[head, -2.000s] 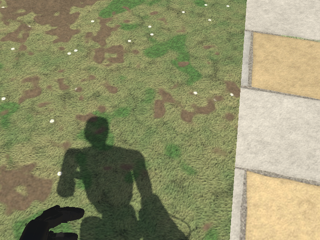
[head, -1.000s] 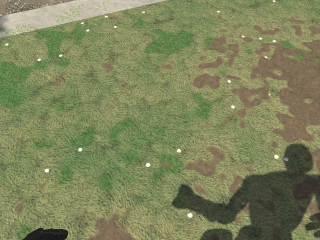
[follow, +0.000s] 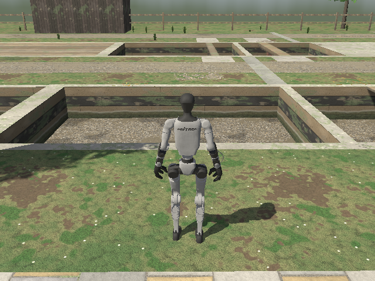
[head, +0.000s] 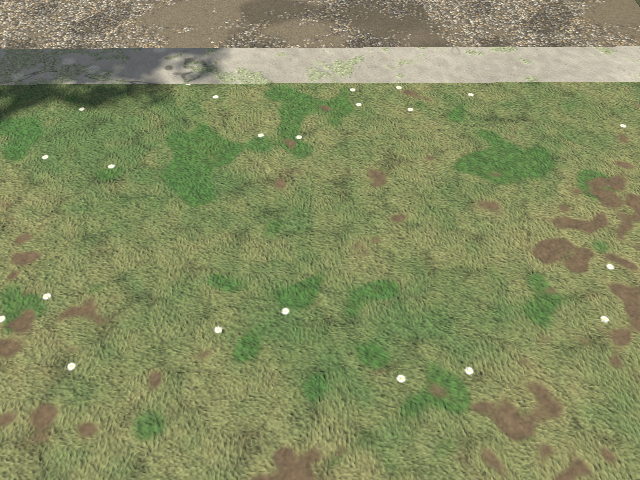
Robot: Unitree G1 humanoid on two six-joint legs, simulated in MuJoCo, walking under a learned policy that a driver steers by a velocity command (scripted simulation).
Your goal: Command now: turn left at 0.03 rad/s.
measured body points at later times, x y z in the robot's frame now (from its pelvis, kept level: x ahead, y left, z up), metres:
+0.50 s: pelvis +0.02 +0.00 +0.00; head +0.02 +0.01 +0.45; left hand +0.00 +0.25 -0.15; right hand +0.06 -0.25 -0.14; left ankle +0.02 +0.10 -0.71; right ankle -0.02 -0.10 -0.74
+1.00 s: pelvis +0.25 +0.04 -0.02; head +0.30 +0.04 +0.43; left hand +0.46 +0.24 -0.13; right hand +0.14 -0.18 -0.16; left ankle +0.07 +0.13 -0.74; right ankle +0.42 -0.04 -0.73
